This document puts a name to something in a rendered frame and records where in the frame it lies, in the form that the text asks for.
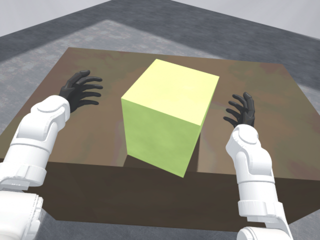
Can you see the robot right upper arm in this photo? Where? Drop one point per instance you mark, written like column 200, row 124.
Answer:
column 262, row 233

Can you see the robot right hand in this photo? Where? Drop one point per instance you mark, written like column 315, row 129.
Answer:
column 247, row 111

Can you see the carton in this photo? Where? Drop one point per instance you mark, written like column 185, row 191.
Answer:
column 164, row 112

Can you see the right robot forearm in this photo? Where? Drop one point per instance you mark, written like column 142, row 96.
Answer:
column 255, row 179

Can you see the pedestal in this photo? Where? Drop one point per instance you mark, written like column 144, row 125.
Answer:
column 91, row 178

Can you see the robot left hand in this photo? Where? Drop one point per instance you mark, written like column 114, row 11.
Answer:
column 74, row 87

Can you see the robot left upper arm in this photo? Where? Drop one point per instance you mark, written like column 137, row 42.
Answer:
column 20, row 215

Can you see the left robot forearm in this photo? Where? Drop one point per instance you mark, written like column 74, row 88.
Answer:
column 25, row 162

